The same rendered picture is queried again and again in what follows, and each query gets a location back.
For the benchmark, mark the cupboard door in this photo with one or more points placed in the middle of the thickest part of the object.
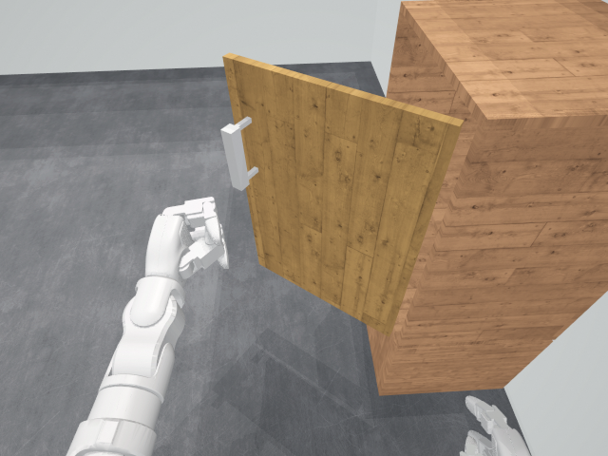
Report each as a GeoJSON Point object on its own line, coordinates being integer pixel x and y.
{"type": "Point", "coordinates": [346, 185]}

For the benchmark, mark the handle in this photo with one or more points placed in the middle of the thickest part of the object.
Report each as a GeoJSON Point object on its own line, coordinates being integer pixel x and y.
{"type": "Point", "coordinates": [233, 146]}

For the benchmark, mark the right robot hand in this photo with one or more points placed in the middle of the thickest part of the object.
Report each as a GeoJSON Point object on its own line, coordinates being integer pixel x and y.
{"type": "Point", "coordinates": [505, 440]}

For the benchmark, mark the robot left forearm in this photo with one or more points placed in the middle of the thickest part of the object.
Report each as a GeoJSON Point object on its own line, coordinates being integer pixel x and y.
{"type": "Point", "coordinates": [125, 412]}

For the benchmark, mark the left robot hand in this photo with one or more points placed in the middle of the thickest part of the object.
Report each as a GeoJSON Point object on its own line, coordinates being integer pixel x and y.
{"type": "Point", "coordinates": [170, 240]}

